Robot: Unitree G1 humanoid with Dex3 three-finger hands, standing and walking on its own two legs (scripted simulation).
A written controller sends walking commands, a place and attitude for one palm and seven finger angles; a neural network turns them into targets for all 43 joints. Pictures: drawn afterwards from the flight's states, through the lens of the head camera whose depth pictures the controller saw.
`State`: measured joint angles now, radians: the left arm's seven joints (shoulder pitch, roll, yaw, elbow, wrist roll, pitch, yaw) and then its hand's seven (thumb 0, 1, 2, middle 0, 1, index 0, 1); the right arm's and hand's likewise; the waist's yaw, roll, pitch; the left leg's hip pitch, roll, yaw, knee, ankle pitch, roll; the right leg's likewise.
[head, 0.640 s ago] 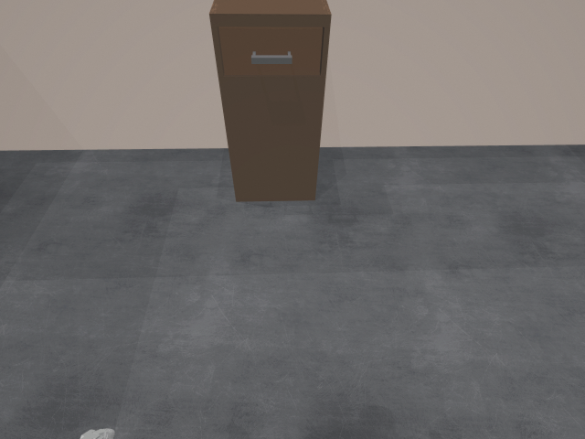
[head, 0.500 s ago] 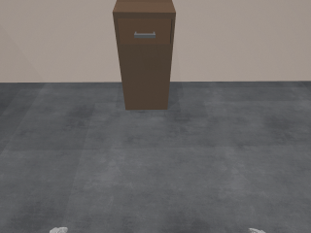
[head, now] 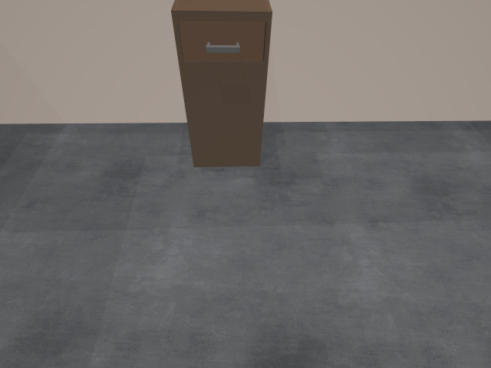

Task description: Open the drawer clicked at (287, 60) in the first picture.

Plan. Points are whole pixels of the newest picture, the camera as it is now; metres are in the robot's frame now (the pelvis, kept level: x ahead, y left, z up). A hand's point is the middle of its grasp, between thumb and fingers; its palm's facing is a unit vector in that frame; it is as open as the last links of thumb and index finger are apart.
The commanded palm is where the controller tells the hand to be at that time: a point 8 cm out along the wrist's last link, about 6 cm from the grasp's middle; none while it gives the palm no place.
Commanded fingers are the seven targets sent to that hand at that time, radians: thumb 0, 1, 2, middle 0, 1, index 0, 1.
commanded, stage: stand and wait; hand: left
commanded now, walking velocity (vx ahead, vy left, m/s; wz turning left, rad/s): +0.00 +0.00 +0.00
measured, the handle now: (223, 46) +1.29 +0.17 -0.05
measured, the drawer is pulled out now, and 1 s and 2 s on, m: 0.00 0.00 0.00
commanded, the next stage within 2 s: look at it before walking up in 0.18 s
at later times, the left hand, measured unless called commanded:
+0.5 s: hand out of the picture +0.07 +0.25 -0.16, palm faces -0.03 -0.94 -0.33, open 7.4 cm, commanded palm none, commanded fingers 0.00 0.90 0.90 -0.20 -0.30 -0.20 -0.30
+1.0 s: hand out of the picture +0.07 +0.24 -0.16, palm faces -0.02 -0.94 -0.33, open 7.4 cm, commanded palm none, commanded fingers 0.00 0.90 0.90 -0.20 -0.30 -0.20 -0.30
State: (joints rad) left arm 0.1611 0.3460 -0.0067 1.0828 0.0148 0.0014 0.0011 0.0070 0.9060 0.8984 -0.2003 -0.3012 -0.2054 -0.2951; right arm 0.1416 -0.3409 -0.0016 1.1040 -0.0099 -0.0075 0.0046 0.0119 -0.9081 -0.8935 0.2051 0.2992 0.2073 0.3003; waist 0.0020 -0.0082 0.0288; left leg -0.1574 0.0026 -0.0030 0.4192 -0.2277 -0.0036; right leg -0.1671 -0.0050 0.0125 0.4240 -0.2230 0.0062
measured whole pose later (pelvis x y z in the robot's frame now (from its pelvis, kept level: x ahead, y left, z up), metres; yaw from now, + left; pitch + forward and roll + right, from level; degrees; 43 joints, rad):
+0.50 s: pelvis +0.00 +0.00 +0.00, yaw +0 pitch -2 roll +0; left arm 0.14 0.34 -0.01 1.08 0.02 0.00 0.00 0.01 0.91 0.90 -0.20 -0.30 -0.21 -0.30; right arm 0.12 -0.33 0.00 1.11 -0.01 -0.02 0.01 0.01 -0.91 -0.89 0.21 0.30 0.21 0.30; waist 0.00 -0.01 0.02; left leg -0.15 0.00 0.00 0.39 -0.21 0.00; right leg -0.16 -0.01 0.02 0.40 -0.21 0.01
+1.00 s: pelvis +0.01 +0.00 +0.00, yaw -1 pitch -2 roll +0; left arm 0.17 0.33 -0.01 1.09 0.02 0.00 0.01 0.01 0.91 0.90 -0.20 -0.30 -0.20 -0.29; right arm 0.13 -0.32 0.01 1.11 -0.01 -0.01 0.00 0.01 -0.91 -0.89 0.20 0.30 0.21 0.30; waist 0.01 0.00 0.01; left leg -0.14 0.01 0.01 0.40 -0.23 -0.01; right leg -0.15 0.00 0.02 0.41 -0.22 0.00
